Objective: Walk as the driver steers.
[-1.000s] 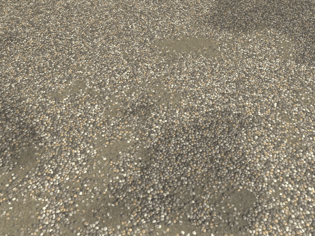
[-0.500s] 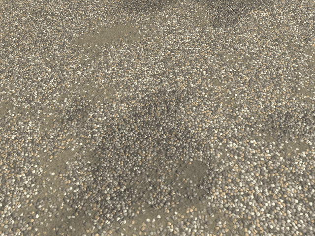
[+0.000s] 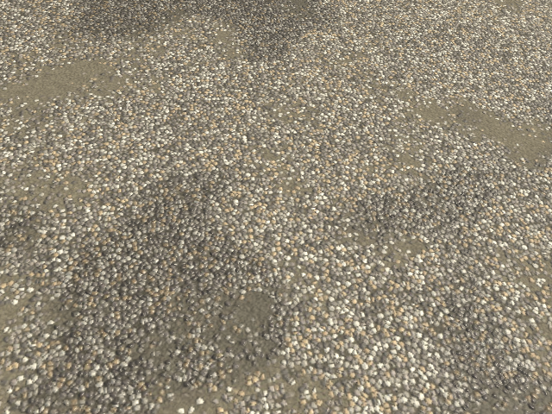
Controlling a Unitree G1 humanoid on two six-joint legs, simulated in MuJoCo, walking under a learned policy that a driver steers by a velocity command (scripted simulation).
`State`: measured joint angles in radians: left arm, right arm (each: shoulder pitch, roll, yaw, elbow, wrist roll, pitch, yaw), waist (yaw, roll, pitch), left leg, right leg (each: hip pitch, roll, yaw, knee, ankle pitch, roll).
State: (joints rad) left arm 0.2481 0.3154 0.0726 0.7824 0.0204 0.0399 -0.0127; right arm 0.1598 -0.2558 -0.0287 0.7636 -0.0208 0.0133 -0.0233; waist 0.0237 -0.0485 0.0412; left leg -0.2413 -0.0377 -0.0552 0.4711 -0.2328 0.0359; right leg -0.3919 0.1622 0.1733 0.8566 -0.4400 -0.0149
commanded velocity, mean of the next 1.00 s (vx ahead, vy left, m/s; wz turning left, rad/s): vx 0.00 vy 0.00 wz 0.20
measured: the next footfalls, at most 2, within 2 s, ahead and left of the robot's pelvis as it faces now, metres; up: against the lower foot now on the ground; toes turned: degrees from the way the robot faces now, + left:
right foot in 0.22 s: +0.03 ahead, -0.11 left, +0.00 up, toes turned +3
right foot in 1.32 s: +0.14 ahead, -0.07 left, +0.00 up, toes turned +35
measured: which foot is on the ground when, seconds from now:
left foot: down 0.00-1.00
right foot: up 0.00-0.20, down 0.22-0.70, up 0.72-1.00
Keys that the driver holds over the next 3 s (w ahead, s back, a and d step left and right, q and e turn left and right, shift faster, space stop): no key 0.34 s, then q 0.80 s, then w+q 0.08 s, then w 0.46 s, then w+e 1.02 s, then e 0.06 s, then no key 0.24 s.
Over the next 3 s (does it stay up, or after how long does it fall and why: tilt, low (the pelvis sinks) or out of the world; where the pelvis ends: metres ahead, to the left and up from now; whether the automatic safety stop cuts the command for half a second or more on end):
stays up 0.77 0.29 -0.01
